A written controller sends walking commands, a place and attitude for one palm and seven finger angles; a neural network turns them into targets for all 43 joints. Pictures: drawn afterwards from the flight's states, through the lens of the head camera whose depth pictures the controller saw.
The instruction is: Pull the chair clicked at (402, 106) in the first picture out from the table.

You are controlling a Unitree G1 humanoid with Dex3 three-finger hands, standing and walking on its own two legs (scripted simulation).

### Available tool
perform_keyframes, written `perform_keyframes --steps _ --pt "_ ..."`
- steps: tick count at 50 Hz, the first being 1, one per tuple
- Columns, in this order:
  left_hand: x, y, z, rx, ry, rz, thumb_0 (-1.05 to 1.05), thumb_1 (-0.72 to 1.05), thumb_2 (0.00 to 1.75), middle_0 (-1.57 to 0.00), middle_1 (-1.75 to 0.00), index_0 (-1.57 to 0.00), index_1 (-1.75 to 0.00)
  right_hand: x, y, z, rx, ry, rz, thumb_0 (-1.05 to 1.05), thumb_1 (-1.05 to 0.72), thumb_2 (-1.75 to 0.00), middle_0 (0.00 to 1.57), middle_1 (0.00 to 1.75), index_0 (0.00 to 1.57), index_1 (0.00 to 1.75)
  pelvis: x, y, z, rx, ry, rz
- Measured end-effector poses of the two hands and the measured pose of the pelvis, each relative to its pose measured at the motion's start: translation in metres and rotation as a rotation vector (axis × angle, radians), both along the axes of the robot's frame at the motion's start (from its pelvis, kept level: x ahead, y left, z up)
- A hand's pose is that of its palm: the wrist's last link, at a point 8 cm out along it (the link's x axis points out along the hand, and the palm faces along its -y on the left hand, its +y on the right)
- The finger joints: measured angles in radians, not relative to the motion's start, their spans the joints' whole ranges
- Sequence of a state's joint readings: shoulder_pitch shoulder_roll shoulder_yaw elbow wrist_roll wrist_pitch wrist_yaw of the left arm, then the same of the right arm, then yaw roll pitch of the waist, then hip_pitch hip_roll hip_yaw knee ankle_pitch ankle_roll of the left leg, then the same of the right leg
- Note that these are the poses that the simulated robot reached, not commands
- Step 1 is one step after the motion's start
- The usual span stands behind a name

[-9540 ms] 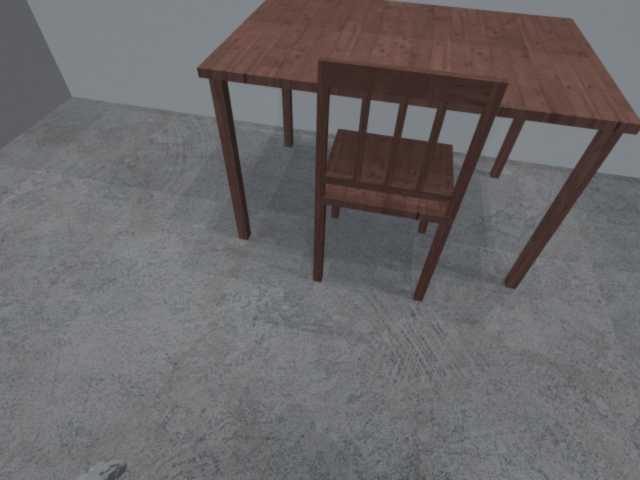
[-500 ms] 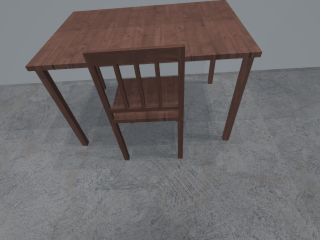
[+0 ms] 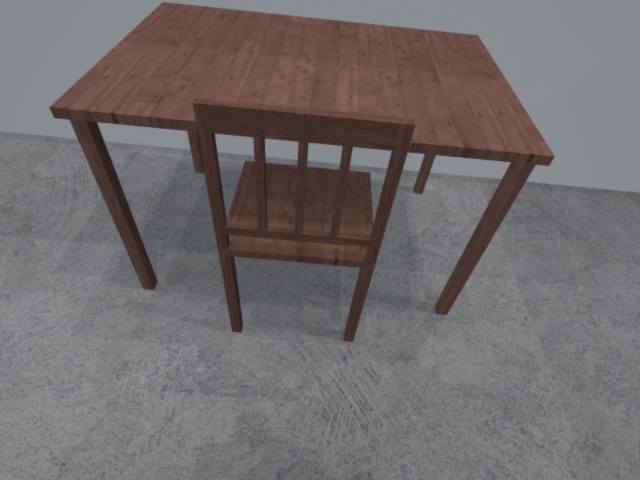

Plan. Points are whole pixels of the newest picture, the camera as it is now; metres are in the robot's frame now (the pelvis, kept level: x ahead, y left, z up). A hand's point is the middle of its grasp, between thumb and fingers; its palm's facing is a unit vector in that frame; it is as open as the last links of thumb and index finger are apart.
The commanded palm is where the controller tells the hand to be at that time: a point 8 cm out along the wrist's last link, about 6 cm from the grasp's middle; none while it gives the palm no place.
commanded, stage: take the last steps up to it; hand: left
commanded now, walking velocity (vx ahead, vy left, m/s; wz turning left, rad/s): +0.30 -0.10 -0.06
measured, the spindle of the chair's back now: (300, 190) +0.73 +0.11 -0.10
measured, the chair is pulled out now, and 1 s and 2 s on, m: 0.00 0.00 0.00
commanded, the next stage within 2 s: come to a stop and stand still in 0.50 s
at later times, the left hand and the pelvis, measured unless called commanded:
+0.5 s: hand (269, 378) +0.31 +0.11 -0.17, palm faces -0.07 -0.97 -0.22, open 7.4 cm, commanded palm none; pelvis +0.17 -0.07 -0.02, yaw -2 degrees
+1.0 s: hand (265, 409) +0.26 +0.10 -0.18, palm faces +0.07 -0.98 -0.21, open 7.3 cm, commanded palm none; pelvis +0.24 -0.08 +0.00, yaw -1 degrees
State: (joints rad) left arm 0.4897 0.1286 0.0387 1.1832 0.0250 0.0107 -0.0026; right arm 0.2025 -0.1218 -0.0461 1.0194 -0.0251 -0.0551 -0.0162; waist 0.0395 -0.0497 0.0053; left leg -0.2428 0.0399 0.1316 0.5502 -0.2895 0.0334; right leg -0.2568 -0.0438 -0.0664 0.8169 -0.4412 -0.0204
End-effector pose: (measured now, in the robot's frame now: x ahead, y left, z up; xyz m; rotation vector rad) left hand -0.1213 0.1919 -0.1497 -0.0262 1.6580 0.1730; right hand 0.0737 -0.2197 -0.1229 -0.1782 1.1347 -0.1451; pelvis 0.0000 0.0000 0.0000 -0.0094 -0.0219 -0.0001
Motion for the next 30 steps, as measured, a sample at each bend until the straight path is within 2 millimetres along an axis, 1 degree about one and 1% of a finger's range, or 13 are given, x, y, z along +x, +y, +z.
perform_keyframes --steps 2,4,8,11,14,16,19,21,23,25,27,30 --pt "0.03 0.012 0.001 0.004 -0.036 -0.031 0.01 0.91 0.9 -0.2 -0.3 -0.2 -0.3 0.001 -0.002 0.007 -0.023 -0.01 -0.041 -0.02 -0.95 -0.9 0.2 0.3 0.2 0.3 0.01 0.004 0.005 -0.001 -0.003 -0.006" --pt "0.067 0.023 0.002 0.02 -0.103 -0.051 0.01 0.91 0.9 -0.2 -0.3 -0.2 -0.29 -0.004 -0.005 0.01 -0.036 0.02 -0.055 -0.02 -0.96 -0.9 0.2 0.3 0.2 0.3 0.021 0.007 0.009 -0.003 -0.002 -0.005" --pt "0.146 0.04 0.007 0.062 -0.251 -0.079 0.01 0.91 0.9 -0.2 -0.29 -0.2 -0.29 -0.023 -0.004 0.009 -0.031 0.129 -0.081 -0.02 -0.95 -0.9 0.2 0.3 0.2 0.3 0.044 0.006 0.014 0.002 0.001 -0.007" --pt "0.202 0.044 0.011 0.085 -0.331 -0.11 0.01 0.91 0.9 -0.2 -0.29 -0.2 -0.29 -0.039 0.0 0.005 -0.007 0.218 -0.113 -0.01 -0.93 -0.9 0.2 0.3 0.2 0.3 0.063 0.001 0.014 0.009 0.003 -0.013" --pt "0.256 0.039 0.015 0.099 -0.383 -0.156 0.0 0.92 0.9 -0.2 -0.29 -0.19 -0.29 -0.053 0.003 0.0 0.027 0.305 -0.153 -0.01 -0.92 -0.9 0.2 0.3 0.2 0.3 0.084 -0.008 0.012 0.015 0.006 -0.021" --pt "0.292 0.031 0.017 0.104 -0.411 -0.191 0.0 0.92 0.9 -0.2 -0.29 -0.19 -0.29 -0.061 0.004 -0.003 0.052 0.36 -0.181 0.0 -0.92 -0.9 0.2 0.3 0.2 0.3 0.098 -0.015 0.009 0.019 0.008 -0.025" --pt "0.346 0.011 0.019 0.108 -0.448 -0.246 0.0 0.92 0.9 -0.2 -0.29 -0.19 -0.29 -0.066 0.0 -0.008 0.089 0.442 -0.222 0.0 -0.91 -0.9 0.2 0.3 0.2 0.3 0.123 -0.03 0.004 0.026 0.013 -0.031" --pt "0.381 -0.006 0.018 0.113 -0.478 -0.275 0.0 0.91 0.9 -0.2 -0.29 -0.19 -0.29 -0.065 -0.006 -0.014 0.113 0.494 -0.243 0.0 -0.91 -0.9 0.2 0.3 0.2 0.3 0.141 -0.043 -0.003 0.03 0.016 -0.032" --pt "0.41 -0.022 0.013 0.123 -0.522 -0.286 0.0 0.91 0.9 -0.2 -0.29 -0.19 -0.29 -0.058 -0.017 -0.023 0.134 0.542 -0.25 0.0 -0.91 -0.9 0.2 0.3 0.2 0.3 0.162 -0.058 -0.013 0.038 0.017 -0.027" --pt "0.426 -0.036 0.011 0.13 -0.547 -0.278 0.0 0.91 0.9 -0.2 -0.29 -0.2 -0.29 -0.041 -0.032 -0.029 0.141 0.562 -0.244 0.0 -0.91 -0.9 0.2 0.3 0.2 0.3 0.175 -0.069 -0.017 0.03 0.011 -0.031" --pt "0.43 -0.048 0.013 0.124 -0.534 -0.261 0.0 0.91 0.9 -0.2 -0.29 -0.2 -0.29 -0.012 -0.049 -0.031 0.127 0.529 -0.23 0.0 -0.91 -0.9 0.2 0.3 0.2 0.3 0.186 -0.077 -0.013 0.022 0.006 -0.026" --pt "0.424 -0.062 0.017 0.119 -0.484 -0.224 0.0 0.91 0.9 -0.2 -0.29 -0.2 -0.29 0.045 -0.075 -0.029 0.093 0.426 -0.188 0.01 -0.91 -0.9 0.2 0.3 0.2 0.3 0.202 -0.086 -0.004 0.013 0.01 -0.017"
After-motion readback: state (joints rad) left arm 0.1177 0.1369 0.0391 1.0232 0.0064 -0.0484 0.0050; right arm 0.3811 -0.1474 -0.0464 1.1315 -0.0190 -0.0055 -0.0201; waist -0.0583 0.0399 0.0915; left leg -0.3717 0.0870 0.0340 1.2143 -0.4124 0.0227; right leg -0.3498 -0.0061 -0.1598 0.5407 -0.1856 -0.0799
